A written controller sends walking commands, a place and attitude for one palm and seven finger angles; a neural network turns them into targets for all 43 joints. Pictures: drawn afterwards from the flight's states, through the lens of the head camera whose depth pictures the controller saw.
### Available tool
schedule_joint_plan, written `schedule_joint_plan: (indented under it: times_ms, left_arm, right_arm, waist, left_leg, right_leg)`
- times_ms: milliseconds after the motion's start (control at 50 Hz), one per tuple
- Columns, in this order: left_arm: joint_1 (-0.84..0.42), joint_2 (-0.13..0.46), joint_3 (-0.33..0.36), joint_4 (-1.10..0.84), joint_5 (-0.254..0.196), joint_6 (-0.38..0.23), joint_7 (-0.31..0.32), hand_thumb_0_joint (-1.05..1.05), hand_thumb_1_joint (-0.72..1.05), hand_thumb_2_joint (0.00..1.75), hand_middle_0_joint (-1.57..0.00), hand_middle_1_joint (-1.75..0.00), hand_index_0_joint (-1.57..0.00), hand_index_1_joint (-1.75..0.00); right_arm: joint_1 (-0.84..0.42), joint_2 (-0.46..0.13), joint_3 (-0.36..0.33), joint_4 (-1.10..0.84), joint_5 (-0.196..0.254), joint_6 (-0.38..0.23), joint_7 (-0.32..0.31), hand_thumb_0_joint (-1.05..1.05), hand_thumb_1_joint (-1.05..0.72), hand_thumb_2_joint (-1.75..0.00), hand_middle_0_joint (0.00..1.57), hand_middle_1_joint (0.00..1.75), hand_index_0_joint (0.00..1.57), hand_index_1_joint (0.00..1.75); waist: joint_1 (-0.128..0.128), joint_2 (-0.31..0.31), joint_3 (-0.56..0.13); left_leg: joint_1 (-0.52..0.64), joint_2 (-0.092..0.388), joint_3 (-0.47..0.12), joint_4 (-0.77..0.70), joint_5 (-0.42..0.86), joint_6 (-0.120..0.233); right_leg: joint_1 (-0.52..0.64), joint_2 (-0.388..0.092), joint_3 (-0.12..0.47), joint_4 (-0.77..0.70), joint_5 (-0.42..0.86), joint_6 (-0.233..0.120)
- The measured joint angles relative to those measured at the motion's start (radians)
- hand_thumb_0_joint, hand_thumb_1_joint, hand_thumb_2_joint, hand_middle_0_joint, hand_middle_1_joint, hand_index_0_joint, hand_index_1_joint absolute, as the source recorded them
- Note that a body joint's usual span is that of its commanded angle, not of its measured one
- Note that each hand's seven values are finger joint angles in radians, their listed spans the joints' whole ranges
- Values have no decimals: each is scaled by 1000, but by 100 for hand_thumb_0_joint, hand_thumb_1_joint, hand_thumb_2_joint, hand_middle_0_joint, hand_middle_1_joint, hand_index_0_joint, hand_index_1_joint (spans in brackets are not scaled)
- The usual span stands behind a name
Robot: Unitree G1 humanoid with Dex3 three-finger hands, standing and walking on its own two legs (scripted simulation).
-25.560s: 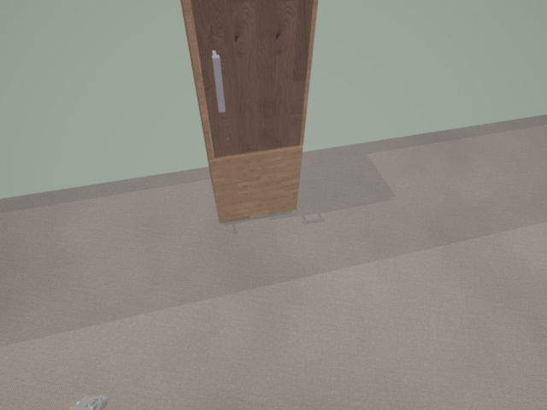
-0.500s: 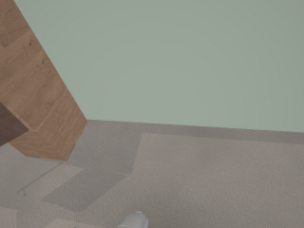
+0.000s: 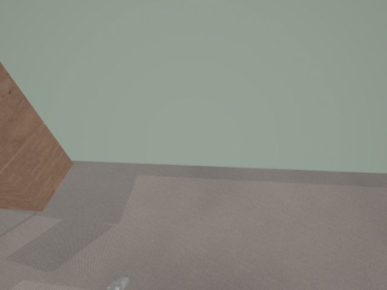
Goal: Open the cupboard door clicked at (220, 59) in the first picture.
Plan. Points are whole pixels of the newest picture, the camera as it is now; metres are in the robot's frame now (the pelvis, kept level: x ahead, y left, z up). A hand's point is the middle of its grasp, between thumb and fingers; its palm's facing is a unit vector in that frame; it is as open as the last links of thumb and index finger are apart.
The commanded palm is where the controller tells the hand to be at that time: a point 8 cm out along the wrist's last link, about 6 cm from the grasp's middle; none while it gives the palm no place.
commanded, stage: relax the arm and regain balance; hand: left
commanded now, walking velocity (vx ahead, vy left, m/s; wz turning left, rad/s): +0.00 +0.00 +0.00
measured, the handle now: out of the picture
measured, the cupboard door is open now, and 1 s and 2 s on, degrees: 49 49 49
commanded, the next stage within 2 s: stand and wait in 0.94 s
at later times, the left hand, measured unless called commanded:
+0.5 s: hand out of the picture +0.07 +0.08 -0.15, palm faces +0.14 -0.93 -0.33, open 16.4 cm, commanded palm none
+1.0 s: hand out of the picture +0.06 +0.04 -0.14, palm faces +0.14 -0.96 -0.26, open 16.7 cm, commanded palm none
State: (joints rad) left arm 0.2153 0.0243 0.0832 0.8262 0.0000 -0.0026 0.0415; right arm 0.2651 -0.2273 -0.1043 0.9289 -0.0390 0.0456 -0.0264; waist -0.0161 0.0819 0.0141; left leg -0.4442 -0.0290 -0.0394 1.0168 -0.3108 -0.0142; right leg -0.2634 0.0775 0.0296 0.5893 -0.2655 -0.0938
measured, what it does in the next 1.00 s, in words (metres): steps to the right: left foot, then right foot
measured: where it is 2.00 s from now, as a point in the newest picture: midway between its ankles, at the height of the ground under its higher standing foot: outside the picture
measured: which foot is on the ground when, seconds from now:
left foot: up 0.00-0.28, down 0.30-0.44, up 0.46-0.66, down 0.68-1.00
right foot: down 0.00-0.28, up 0.30-0.42, down 0.44-1.00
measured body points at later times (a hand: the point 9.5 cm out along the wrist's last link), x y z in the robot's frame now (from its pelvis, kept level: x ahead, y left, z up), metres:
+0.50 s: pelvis -0.03 -0.14 -0.02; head -0.02 -0.18 +0.43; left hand +0.07 +0.13 -0.12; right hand -0.09 -0.36 -0.19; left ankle +0.02 +0.03 -0.73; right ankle -0.04 -0.24 -0.73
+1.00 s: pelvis -0.04 -0.16 +0.01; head -0.04 -0.18 +0.46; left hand +0.05 +0.09 -0.12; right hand +0.00 -0.39 -0.15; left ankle +0.00 -0.03 -0.73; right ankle -0.04 -0.24 -0.73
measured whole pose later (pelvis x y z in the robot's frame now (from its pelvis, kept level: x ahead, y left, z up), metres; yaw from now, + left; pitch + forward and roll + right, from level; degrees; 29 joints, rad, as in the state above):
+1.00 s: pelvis -0.04 -0.16 +0.01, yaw +0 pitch -3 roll +0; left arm 0.16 0.19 0.10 1.00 -0.03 -0.01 0.04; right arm 0.23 -0.16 -0.04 1.07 -0.02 0.01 -0.05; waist -0.01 0.04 0.04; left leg -0.17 0.01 -0.05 0.40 -0.17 -0.02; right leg -0.09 0.12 0.09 0.36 -0.20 -0.08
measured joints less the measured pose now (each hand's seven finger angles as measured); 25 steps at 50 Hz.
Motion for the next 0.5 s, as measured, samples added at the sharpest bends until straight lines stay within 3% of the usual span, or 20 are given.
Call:
schedule_joint_plan:
  times_ms: [100, 200, 240, 280, 300, 320, 360, 380, 400, 420, 440, 460, 500]
  left_arm:
    - [-7, 22, 2, 38, 7, -11, 14, 14, -55, 29, -16, -30, -15, -30]
    - [-16, 43, 35, 63, -13, -8, 23, 13, -54, 29, -16, -30, -15, -30]
    - [-22, 54, 52, 77, -16, 5, 25, 14, -53, 29, -16, -30, -15, -30]
    - [-28, 72, 65, 94, -14, 27, 27, 13, -52, 29, -16, -30, -15, -30]
    - [-30, 80, 67, 97, -19, 44, 29, 12, -52, 29, -16, -30, -15, -30]
    - [-35, 93, 61, 100, -27, 61, 31, 11, -52, 29, -16, -30, -15, -30]
    - [-36, 116, 71, 84, -41, 82, 23, 10, -51, 29, -16, -30, -15, -30]
    - [-34, 121, 73, 73, -35, 80, 16, 11, -52, 29, -16, -30, -15, -30]
    - [-30, 126, 67, 62, -26, 71, 8, 11, -52, 29, -15, -30, -15, -30]
    - [-23, 132, 61, 51, -23, 55, -1, 11, -52, 29, -15, -30, -15, -30]
    - [-11, 149, 56, 37, -24, 35, -6, 12, -52, 29, -15, -30, -15, -30]
    - [-8, 161, 52, 40, -23, 20, -4, 12, -53, 29, -15, -30, -15, -30]
    - [-16, 159, 43, 67, -25, 19, -2, 14, -54, 28, -15, -30, -15, -30]
  right_arm:
    - [-5, 34, 9, 1, 14, -14, -7, 0, -91, -90, 20, 29, 20, 30]
    - [28, 59, 17, 41, 23, -10, -12, 0, -91, -90, 20, 29, 20, 30]
    - [55, 68, 17, 61, 25, -9, -16, 0, -91, -90, 20, 29, 20, 30]
    - [95, 75, 17, 76, 27, -17, -24, 0, -91, -90, 20, 29, 20, 30]
    - [120, 71, 18, 71, 28, -23, -34, 0, -91, -90, 20, 29, 20, 30]
    - [135, 69, 16, 64, 26, -19, -51, 0, -91, -90, 20, 29, 20, 30]
    - [156, 67, 15, 62, 12, 9, -65, 0, -91, -90, 20, 29, 20, 30]
    - [164, 62, 16, 75, 2, 19, -60, 0, -91, -90, 20, 29, 20, 30]
    - [165, 56, 18, 91, -7, 25, -53, 0, -91, -90, 20, 29, 20, 30]
    - [162, 51, 23, 106, -11, 28, -45, 0, -91, -90, 20, 29, 20, 30]
    - [159, 54, 27, 114, -8, 28, -37, 0, -91, -90, 20, 29, 20, 30]
    - [146, 55, 27, 122, -1, 28, -29, 1, -91, -90, 20, 29, 20, 30]
    - [110, 45, 23, 127, 6, 33, -19, 1, -91, -90, 20, 29, 20, 30]
  waist:
    - [9, -21, -24]
    - [21, -22, -18]
    - [10, -22, -11]
    - [-14, -24, 1]
    - [-25, -7, 10]
    - [-36, -1, 27]
    - [-42, -31, 56]
    - [-38, -37, 57]
    - [-32, -35, 59]
    - [-22, -32, 61]
    - [-12, -45, 57]
    - [-8, -45, 59]
    - [-20, -13, 74]
  left_leg:
    - [93, -18, 15, -192, -4, 7]
    - [143, -15, 10, -313, -28, 24]
    - [169, -10, 24, -381, -50, 35]
    - [228, -3, 47, -527, -37, 64]
    - [261, 16, 41, -618, 2, 98]
    - [253, 32, 42, -634, 111, 99]
    - [204, 21, 65, -538, 138, 47]
    - [183, 14, 64, -501, 115, 19]
    - [169, 13, 54, -475, 95, -6]
    - [152, 18, 45, -443, 76, -24]
    - [126, 20, 42, -397, 51, -31]
    - [101, 31, 28, -349, 16, -32]
    - [98, 45, -26, -312, -52, -17]
  right_leg:
    - [76, 40, 20, -231, 139, -36]
    - [132, 81, 27, -381, 226, -41]
    - [161, 95, 21, -439, 252, -10]
    - [174, 113, 8, -464, 263, 72]
    - [122, 137, -9, -370, 209, 144]
    - [22, 148, -6, -117, 63, 163]
    - [-144, 113, 65, 438, -101, 86]
    - [-165, 72, 97, 545, -128, 56]
    - [-140, 21, 115, 505, -144, 37]
    - [-87, -28, 124, 361, -120, 28]
    - [-26, -65, 137, 203, -123, 46]
    - [-2, -59, 128, 156, -209, 77]
    - [14, -20, 89, 144, -193, 70]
